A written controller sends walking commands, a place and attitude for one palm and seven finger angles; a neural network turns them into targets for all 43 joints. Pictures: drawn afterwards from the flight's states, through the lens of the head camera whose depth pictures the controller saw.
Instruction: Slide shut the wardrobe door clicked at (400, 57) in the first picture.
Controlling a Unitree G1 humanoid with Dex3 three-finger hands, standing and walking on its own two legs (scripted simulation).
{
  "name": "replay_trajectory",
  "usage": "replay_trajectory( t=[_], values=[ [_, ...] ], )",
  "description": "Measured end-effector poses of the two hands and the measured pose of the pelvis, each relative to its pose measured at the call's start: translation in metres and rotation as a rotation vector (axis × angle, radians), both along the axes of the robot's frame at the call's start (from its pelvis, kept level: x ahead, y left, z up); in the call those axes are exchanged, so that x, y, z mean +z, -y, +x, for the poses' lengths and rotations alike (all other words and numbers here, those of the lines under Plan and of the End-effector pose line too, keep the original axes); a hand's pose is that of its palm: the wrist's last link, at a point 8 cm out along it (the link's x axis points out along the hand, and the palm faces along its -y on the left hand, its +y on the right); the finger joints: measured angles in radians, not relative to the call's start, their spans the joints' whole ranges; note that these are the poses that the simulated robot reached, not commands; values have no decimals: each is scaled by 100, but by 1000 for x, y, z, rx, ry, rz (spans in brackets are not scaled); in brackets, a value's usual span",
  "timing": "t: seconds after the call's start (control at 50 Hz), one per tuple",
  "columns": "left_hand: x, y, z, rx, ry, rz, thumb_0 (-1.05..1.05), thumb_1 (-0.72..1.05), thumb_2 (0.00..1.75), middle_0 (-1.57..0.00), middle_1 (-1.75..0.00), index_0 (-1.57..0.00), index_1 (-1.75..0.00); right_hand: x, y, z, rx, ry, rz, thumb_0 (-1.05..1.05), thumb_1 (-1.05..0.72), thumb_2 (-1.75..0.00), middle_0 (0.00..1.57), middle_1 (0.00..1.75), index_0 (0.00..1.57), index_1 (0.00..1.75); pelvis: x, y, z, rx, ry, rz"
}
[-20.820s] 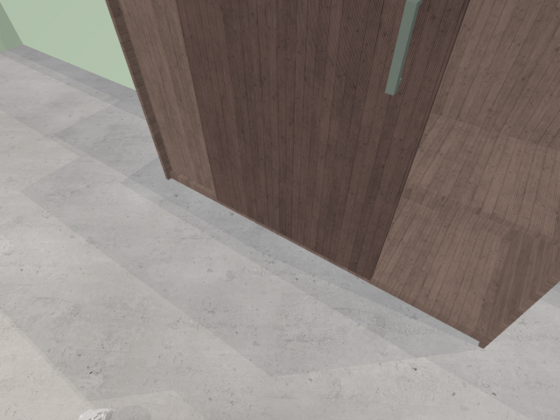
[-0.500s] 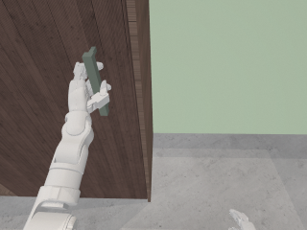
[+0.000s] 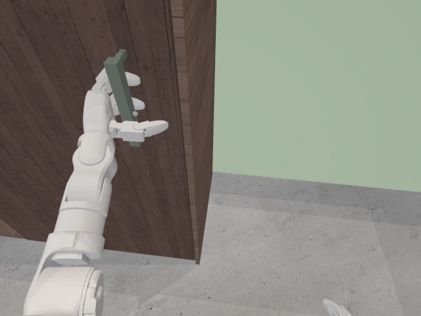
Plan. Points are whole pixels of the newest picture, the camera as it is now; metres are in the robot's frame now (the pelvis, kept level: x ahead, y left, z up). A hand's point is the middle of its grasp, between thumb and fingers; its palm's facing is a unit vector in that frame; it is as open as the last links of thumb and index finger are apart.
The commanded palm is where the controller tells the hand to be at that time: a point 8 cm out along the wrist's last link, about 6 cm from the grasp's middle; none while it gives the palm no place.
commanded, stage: loosen the grip on the handle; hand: left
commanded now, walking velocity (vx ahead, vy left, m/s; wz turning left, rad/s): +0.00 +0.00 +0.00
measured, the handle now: (129, 101) +0.45 +0.19 +0.18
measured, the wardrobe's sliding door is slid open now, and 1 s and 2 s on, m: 0.00 0.01 0.01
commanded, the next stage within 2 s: slip the hand off the handle in 0.26 s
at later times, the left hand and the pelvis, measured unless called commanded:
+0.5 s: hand (134, 117) +0.41 +0.17 +0.17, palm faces +0.13 -0.99 -0.09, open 14.1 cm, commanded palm +0.39 +0.24 +0.17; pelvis +0.00 +0.00 +0.00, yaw +2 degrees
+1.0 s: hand (115, 115) +0.42 +0.21 +0.17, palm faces +0.14 -0.99 -0.09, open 14.0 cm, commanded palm +0.38 +0.28 +0.17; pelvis -0.01 +0.02 +0.00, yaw -1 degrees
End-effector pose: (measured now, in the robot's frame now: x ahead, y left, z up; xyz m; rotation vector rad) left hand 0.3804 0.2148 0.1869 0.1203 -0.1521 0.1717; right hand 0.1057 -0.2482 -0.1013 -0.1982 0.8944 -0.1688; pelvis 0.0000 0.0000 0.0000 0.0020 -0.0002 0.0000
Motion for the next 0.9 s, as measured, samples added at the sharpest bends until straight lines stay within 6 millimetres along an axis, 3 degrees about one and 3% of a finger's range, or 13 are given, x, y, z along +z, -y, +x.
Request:
replay_trajectory(
  t=[0.1, 0.24, 0.6, 0.72, 0.9],
  values=[
    [-7, 1, 1, -4, -23, 1, 0, -36, 30, -42, -134, -35, -134, -3, 26, -15, -42, -46, -24, 1, -90, -90, 20, 30, 21, 30, 1, 10, 0, 7, -1, -2],
    [-10, 0, 4, 4, -14, 4, -1, -51, 22, -44, -132, -33, -126, -10, 38, -20, -39, -109, -27, 1, -91, -90, 20, 30, 20, 30, 0, 14, 1, 29, -14, -8],
    [-13, -11, 8, -79, 10, -15, -1, -56, 20, -49, -129, -37, -122, -5, -18, 13, 1, -24, 26, 1, -91, -90, 20, 30, 21, 30, -1, -11, 4, 22, -18, -9],
    [-13, -16, 9, -100, 13, -26, -1, -56, 20, -52, -125, -37, -121, -2, -27, 1, -24, -26, 12, 1, -90, -90, 20, 30, 21, 30, -1, -20, 1, 6, -12, -9],
    [-13, -29, 9, -75, 8, -13, -1, -56, 20, -53, -124, -38, -121, -5, -25, -34, -75, -79, -12, 1, -90, -90, 20, 30, 21, 30, -1, -25, -7, -10, -8, -7]
  ],
)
